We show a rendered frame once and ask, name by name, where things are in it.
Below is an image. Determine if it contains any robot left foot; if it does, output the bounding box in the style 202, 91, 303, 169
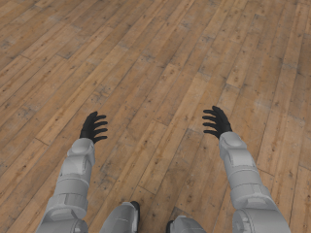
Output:
130, 201, 140, 233

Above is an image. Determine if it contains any robot left forearm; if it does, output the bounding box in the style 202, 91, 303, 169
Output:
35, 138, 95, 233

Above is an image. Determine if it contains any left robot upper arm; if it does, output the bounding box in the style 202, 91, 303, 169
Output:
36, 218, 88, 233

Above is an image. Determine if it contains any right robot upper arm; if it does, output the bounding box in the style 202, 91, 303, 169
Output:
232, 207, 290, 233

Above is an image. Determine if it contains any left robot hand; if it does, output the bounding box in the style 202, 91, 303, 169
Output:
79, 111, 108, 144

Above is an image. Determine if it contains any right robot hand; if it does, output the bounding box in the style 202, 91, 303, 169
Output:
202, 106, 233, 140

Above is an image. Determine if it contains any robot right forearm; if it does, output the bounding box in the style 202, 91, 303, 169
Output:
219, 131, 292, 233

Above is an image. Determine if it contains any robot right thigh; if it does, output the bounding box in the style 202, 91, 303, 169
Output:
170, 217, 207, 233

